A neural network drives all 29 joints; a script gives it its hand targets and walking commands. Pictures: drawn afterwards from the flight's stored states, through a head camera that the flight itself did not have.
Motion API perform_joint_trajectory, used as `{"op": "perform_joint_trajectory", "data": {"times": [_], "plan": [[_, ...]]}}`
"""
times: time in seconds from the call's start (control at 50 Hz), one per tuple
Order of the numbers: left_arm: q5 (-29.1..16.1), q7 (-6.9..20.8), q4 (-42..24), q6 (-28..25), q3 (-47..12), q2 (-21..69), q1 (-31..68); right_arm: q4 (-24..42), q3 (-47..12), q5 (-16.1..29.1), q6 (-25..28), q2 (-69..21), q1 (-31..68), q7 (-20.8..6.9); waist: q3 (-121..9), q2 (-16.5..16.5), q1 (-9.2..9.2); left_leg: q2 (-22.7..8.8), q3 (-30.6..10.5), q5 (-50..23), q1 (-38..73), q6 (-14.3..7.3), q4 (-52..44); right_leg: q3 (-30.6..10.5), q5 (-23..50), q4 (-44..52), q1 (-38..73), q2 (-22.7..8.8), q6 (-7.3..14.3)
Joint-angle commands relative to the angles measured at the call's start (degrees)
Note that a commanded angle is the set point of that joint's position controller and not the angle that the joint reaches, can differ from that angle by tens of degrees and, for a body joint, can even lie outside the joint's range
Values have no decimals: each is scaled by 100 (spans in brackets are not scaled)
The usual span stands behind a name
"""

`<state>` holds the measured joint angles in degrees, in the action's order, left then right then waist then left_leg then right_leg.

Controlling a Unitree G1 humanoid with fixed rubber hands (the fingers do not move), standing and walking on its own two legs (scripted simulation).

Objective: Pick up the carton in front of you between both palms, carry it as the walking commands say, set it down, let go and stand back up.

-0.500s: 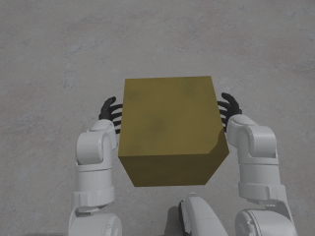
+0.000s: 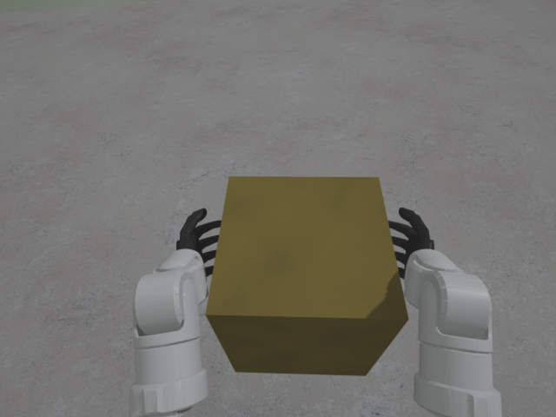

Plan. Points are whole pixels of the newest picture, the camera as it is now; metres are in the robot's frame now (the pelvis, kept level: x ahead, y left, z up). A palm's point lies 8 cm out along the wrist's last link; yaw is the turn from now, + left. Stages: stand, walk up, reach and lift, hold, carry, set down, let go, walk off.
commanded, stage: carry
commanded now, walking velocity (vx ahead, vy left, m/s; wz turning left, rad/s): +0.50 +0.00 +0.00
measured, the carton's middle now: (301, 282) +0.30 +0.01 +0.03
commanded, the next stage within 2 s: none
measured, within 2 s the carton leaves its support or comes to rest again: neither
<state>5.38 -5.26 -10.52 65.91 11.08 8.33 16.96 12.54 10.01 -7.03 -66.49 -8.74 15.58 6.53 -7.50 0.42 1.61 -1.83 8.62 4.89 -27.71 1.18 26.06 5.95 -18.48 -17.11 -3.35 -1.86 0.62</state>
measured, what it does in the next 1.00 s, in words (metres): walks ahead: left foot, then right foot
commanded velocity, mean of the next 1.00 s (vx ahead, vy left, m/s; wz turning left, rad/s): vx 0.21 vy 0.00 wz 0.00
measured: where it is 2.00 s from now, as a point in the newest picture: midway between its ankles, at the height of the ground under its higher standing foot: (306, 362)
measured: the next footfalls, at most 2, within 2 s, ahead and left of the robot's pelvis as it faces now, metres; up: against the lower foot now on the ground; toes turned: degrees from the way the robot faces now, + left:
left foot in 0.04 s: +0.17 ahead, +0.11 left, +0.00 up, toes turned +8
right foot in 0.48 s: +0.44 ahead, -0.12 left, +0.00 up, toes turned -6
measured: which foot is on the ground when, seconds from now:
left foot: up 0.00-0.02, down 0.04-0.52, up 0.54-0.80, down 0.82-1.00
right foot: down 0.00-0.06, up 0.08-0.46, down 0.48-1.00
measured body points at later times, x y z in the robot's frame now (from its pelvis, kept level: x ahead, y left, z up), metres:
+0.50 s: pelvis +0.29 -0.01 -0.02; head +0.25 -0.02 +0.43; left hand +0.57 +0.13 +0.08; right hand +0.56 -0.18 +0.07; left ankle +0.13 +0.10 -0.74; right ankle +0.40 -0.12 -0.75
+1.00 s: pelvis +0.48 +0.00 -0.01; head +0.45 +0.01 +0.44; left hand +0.76 +0.15 +0.07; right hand +0.75 -0.16 +0.08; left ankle +0.50 +0.09 -0.74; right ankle +0.40 -0.12 -0.74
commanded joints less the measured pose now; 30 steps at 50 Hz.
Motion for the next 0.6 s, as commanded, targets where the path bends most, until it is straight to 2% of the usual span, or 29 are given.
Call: {"op": "perform_joint_trajectory", "data": {"times": [0.0, 0.02, 0.04, 0.06, 0.08, 0.1, 0.12, 0.14, 0.18, 0.2, 0.24, 0.32, 0.38, 0.42, 0.44, 0.46, 0.48, 0.5, 0.52, 0.54, 0.56, 0.58], "plan": [[-2188, 1571, -281, 169, -4413, 5141, 2558, 141, -4397, 2178, -91, -5221, 2679, -1457, -1410, 590, -110, 220, 485, -52, 1908, -145, -474, 75, 3328, -1174, -28, -789, 278], [-2132, 1556, -321, 191, -4405, 5025, 2437, 56, -4373, 2204, -125, -5210, 2440, -1517, -1676, 282, -193, -247, -95, 401, 2948, -287, -302, 196, 2419, -2019, -853, -664, 103], [-2157, 1548, -433, 260, -4464, 5065, 2455, -53, -4284, 2131, -135, -5088, 2282, -1555, -1972, -990, -251, -1687, -2421, 975, 3828, -905, -694, 316, 748, -3648, -2166, -153, -143], [-2192, 1566, -536, 305, -4518, 5107, 2482, -179, -4265, 2123, -114, -5194, 2137, -1584, -1813, -1849, -303, -2266, -3824, 1029, 4271, -1475, -1171, -61, -1037, -4487, -3580, 242, -109], [-2212, 1584, -577, 291, -4549, 5225, 2462, -9, -4267, 2222, -106, -5324, 2095, -1619, -1550, -1443, -262, -2340, -3667, 903, 3943, -1508, -1233, -492, -1139, -5088, -3906, -69, 12], [-2239, 1596, -650, 248, -4543, 5319, 2425, 153, -4331, 2313, -93, -5482, 2163, -1650, -1435, -944, -263, -2179, -3238, 644, 3574, -1417, -1223, -589, -980, -5145, -3891, -258, 79], [-2252, 1592, -736, 197, -4580, 5387, 2458, 333, -4415, 2423, -72, -5559, 2353, -1678, -1328, -481, -252, -2028, -2758, 626, 3178, -1228, -1318, -627, -639, -4897, -3778, -461, 90], [-2269, 1573, -774, 164, -4605, 5470, 2458, 475, -4481, 2524, -57, -5598, 2507, -1692, -1257, -309, -221, -1876, -2317, 786, 2798, -1048, -1495, -638, -335, -4467, -3540, -576, 61], [-2269, 1520, -841, 123, -4629, 5550, 2307, 689, -4566, 2659, -44, -5546, 2558, -1704, -1216, -566, -219, -1628, -1614, 929, 2512, -925, -1707, -339, 41, -3772, -3191, -490, -33], [-2240, 1489, -866, 108, -4640, 5535, 2190, 754, -4585, 2687, -42, -5495, 2482, -1713, -1186, -686, -218, -1560, -1409, 929, 2496, -932, -1786, -251, 208, -3433, -3155, -471, -90], [-2173, 1429, -890, 106, -4644, 5450, 1952, 821, -4591, 2685, -57, -5361, 2295, -1723, -1097, -702, -227, -1466, -1087, 669, 2560, -927, -1817, -93, 604, -2638, -3098, -433, -176], [-2134, 1377, -1029, 176, -4644, 5194, 1724, 893, -4522, 2588, -138, -5038, 1992, -1712, -887, -795, -260, -1285, -576, -317, 2763, -803, -1627, 277, 1218, -1625, -2877, -261, -153], [-2167, 1393, -1091, 284, -4627, 5008, 1722, 846, -4429, 2461, -224, -4846, 1837, -1676, -650, -860, -289, -1216, -397, -635, 2884, -740, -1409, 472, 1462, -1235, -2689, -186, -96], [-2178, 1414, -1047, 353, -4584, 4874, 1757, 783, -4398, 2394, -282, -4724, 1854, -1653, -564, -898, -266, -1190, -284, -905, 2882, -656, -1005, 658, 1305, -959, -2284, -95, -7], [-2182, 1418, -972, 382, -4549, 4810, 1751, 754, -4398, 2380, -315, -4662, 1930, -1638, -636, -756, -180, -1010, 17, -1451, 2712, -530, -320, 893, 1270, -690, -1665, 94, 37], [-2174, 1423, -887, 406, -4518, 4744, 1772, 705, -4394, 2365, -345, -4578, 1899, -1619, -934, -560, -132, -827, 292, -1899, 2181, -317, 600, 884, 1308, -733, -555, 103, 110], [-2126, 1428, -766, 424, -4459, 4656, 1648, 719, -4386, 2373, -383, -4444, 2000, -1609, -1309, -61, 18, -573, 397, -879, 1295, -43, 1793, -254, 1730, -555, 520, -711, 311], [-2047, 1434, -589, 385, -4341, 4586, 1692, 815, -4465, 2440, -445, -4553, 2223, -1605, -1794, 1387, 43, 31, 248, 710, -180, 210, 3387, -2367, 2654, -377, 1745, -1979, 1173], [-2112, 1437, -586, 372, -4343, 4738, 1616, 762, -4459, 2480, -450, -4612, 2262, -1627, -1679, 1619, 50, 290, -202, 2621, -980, 171, 4226, -2844, 4247, -149, 1835, -2254, 1473], [-2178, 1449, -725, 360, -4368, 4907, 1745, 634, -4465, 2513, -415, -4833, 2244, -1643, -1676, 1206, -21, 8, -610, 2717, -1045, 39, 4542, -2208, 5010, -313, 1647, -2196, 1426], [-2224, 1466, -768, 328, -4418, 5121, 1820, 632, -4442, 2524, -358, -5001, 2258, -1655, -1741, 739, -26, -206, -727, 2567, -976, -18, 4324, -1781, 4948, -341, 1407, -2099, 1231], [-2272, 1489, -876, 281, -4475, 5312, 1940, 654, -4464, 2521, -300, -5160, 2259, -1656, -1654, 448, -62, -407, -788, 2274, -770, -39, 3675, -1388, 4503, -182, 1032, -1956, 941]]}}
